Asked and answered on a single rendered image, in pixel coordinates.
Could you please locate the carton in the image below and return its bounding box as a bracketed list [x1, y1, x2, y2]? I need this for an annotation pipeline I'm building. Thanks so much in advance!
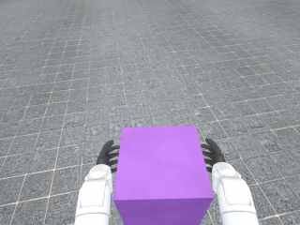
[112, 126, 214, 225]

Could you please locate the robot left hand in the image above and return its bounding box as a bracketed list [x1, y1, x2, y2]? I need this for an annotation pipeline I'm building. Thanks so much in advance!
[96, 140, 120, 173]

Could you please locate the robot right hand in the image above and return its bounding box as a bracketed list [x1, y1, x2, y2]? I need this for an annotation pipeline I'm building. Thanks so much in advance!
[201, 138, 226, 173]

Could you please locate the robot left forearm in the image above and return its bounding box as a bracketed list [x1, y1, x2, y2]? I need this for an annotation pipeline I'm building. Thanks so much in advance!
[74, 164, 113, 225]

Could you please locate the robot right forearm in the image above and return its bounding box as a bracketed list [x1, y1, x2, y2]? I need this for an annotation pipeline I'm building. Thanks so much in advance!
[212, 162, 260, 225]

